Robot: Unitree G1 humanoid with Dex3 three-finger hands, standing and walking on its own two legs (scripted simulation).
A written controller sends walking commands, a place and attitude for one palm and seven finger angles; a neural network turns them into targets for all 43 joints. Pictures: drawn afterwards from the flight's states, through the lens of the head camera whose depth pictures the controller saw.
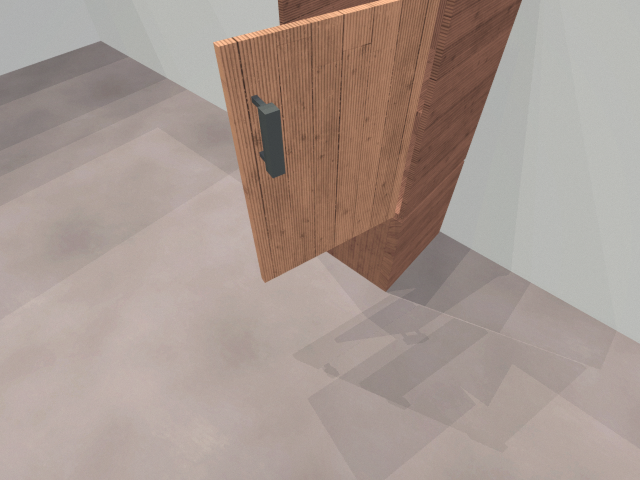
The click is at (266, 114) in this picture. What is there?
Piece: cupboard door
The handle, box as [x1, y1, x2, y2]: [251, 95, 285, 177]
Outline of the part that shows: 254,95 251,96 252,102 258,108 263,144 263,150 259,152 260,156 265,162 266,170 272,177 274,177 285,172 279,109 271,102 266,104 259,97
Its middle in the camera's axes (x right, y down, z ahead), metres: -0.09 -0.17 +0.65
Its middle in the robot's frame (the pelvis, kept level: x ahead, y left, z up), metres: +0.62 +0.13 +0.09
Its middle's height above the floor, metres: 0.87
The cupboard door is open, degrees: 74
